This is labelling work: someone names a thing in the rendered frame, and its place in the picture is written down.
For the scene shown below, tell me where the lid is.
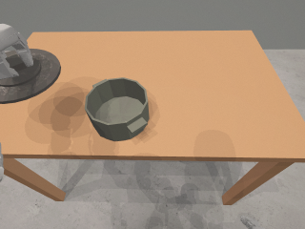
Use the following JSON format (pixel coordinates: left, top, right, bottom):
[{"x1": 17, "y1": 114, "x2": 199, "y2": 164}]
[{"x1": 0, "y1": 49, "x2": 61, "y2": 104}]

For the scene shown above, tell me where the right robot hand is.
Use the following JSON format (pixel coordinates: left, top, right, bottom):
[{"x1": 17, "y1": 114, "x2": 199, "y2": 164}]
[{"x1": 240, "y1": 216, "x2": 265, "y2": 229}]

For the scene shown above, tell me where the pot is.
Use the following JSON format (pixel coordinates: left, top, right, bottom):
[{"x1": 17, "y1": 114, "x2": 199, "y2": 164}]
[{"x1": 85, "y1": 77, "x2": 150, "y2": 141}]

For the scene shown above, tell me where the table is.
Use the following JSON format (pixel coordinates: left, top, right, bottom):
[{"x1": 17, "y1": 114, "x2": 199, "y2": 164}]
[{"x1": 0, "y1": 30, "x2": 305, "y2": 205}]

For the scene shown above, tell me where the left robot hand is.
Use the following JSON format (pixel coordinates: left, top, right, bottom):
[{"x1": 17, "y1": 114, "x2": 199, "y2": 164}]
[{"x1": 0, "y1": 24, "x2": 33, "y2": 80}]

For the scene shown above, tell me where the knob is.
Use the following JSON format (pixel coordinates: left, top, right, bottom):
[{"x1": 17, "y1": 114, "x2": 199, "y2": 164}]
[{"x1": 5, "y1": 54, "x2": 27, "y2": 72}]

